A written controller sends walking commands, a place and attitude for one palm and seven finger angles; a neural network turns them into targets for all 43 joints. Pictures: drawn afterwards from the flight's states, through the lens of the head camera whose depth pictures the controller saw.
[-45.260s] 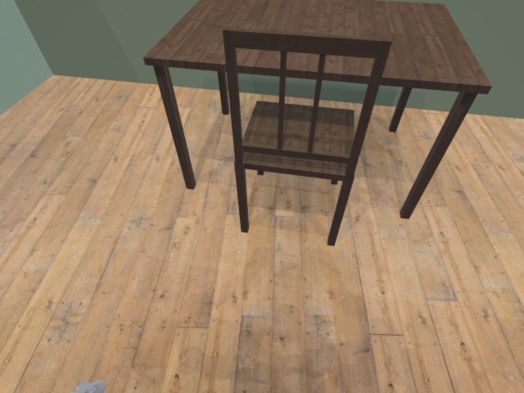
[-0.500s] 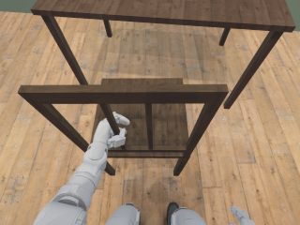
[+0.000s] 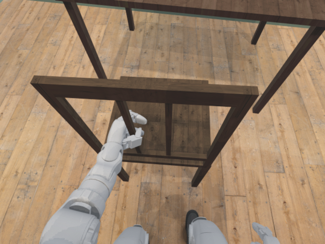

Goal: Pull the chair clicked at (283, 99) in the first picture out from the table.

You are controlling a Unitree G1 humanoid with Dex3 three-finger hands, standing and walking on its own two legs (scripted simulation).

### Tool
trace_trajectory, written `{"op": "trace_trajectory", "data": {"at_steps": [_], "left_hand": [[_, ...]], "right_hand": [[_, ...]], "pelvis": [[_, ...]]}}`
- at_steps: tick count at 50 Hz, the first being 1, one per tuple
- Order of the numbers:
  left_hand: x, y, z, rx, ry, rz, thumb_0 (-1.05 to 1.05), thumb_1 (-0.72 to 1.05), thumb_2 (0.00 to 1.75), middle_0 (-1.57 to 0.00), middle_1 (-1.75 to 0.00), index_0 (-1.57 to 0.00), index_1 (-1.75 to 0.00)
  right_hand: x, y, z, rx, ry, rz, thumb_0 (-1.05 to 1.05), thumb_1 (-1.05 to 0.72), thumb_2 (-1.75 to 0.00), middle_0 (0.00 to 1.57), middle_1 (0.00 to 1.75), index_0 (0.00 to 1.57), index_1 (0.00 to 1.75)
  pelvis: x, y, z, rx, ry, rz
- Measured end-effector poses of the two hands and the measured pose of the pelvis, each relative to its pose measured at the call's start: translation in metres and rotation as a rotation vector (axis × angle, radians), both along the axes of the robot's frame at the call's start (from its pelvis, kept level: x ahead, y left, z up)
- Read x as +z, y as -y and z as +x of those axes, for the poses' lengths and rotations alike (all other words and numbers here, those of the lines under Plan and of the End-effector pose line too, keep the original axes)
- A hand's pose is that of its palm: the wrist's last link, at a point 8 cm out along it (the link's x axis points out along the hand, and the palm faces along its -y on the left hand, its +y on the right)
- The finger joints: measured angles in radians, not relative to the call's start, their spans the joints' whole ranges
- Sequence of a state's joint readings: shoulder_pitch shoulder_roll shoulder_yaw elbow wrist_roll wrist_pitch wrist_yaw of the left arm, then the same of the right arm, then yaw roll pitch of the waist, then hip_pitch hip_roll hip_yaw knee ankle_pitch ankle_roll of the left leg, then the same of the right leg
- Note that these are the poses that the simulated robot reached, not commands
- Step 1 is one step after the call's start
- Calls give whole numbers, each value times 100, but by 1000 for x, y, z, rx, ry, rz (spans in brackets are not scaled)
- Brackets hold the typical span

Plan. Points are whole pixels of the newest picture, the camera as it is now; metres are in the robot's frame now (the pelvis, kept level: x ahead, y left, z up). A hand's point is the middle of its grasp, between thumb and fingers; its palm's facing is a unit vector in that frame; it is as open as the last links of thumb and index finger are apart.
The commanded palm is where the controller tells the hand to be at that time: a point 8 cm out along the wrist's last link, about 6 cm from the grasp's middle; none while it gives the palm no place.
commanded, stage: step backward, pulling the chair out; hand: left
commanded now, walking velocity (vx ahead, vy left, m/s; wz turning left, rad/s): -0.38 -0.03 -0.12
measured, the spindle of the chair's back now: (132, 131) +0.40 +0.09 -0.06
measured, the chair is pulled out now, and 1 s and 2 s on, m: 0.38 0.57 0.74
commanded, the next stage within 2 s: stop walking, hand still on the chair in 1.14 s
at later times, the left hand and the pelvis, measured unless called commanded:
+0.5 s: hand (123, 163) +0.30 +0.11 -0.04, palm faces -0.16 -0.97 -0.16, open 4.9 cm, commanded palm +0.30 +0.16 -0.04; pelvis -0.08 +0.03 +0.00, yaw -3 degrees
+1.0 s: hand (107, 210) +0.19 +0.13 -0.04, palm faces -0.13 -0.98 -0.15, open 4.8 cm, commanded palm +0.19 +0.19 -0.04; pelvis -0.19 +0.06 +0.00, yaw -4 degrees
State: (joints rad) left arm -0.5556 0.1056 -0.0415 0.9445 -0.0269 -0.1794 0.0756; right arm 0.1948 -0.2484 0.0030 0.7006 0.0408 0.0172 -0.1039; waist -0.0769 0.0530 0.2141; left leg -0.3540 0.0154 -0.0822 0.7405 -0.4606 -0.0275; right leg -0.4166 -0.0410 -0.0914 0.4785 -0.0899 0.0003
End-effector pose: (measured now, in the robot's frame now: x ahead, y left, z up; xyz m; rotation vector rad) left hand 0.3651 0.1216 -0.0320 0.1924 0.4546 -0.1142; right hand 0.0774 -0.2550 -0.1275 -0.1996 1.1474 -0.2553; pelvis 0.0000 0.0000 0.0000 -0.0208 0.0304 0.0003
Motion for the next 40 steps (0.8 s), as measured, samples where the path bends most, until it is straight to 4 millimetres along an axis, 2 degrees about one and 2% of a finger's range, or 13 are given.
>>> {"op": "trace_trajectory", "data": {"at_steps": [5,11,15,21,25,32,36,40], "left_hand": [[1,-8,-15,-19,17,-26,5,78,82,-33,-131,-50,-145],[3,-18,-33,-4,14,-12,5,78,82,-34,-131,-50,-145],[3,-23,-42,7,16,-7,5,77,82,-36,-130,-50,-145],[4,-32,-56,-18,29,-8,4,77,82,-36,-130,-50,-145],[7,-38,-72,-20,45,-11,4,78,81,-34,-130,-50,-145],[8,-45,-107,29,44,7,4,76,81,-37,-127,-50,-145],[9,-47,-125,60,38,14,4,76,81,-39,-126,-50,-145],[10,-50,-140,72,17,11,4,76,81,-38,-125,-50,-145]], "right_hand": [[8,-1,-19,-8,-19,-60,0,-90,-90,20,30,20,30],[5,-20,-34,26,-40,20,0,-90,-90,19,30,20,30],[4,-29,-44,25,-30,44,0,-90,-90,20,30,20,30],[8,-28,-57,2,19,-25,0,-90,-90,20,30,21,30],[14,-34,-70,0,37,-21,0,-90,-90,20,30,20,30],[1,-43,-107,11,17,86,0,-90,-90,20,30,20,30],[0,-35,-135,-31,-10,69,0,-90,-90,20,30,21,30],[5,-23,-158,-46,-15,15,0,-90,-90,20,30,20,30]], "pelvis": [[0,-15,-16,-12,11,24],[4,-10,-22,-8,8,-4],[7,-11,-38,-10,20,-22],[2,-30,-61,-11,13,-11],[4,-33,-77,-46,20,12],[4,-19,-105,-66,38,-30],[6,-18,-121,-66,23,-12],[7,-27,-139,-55,5,16]]}}
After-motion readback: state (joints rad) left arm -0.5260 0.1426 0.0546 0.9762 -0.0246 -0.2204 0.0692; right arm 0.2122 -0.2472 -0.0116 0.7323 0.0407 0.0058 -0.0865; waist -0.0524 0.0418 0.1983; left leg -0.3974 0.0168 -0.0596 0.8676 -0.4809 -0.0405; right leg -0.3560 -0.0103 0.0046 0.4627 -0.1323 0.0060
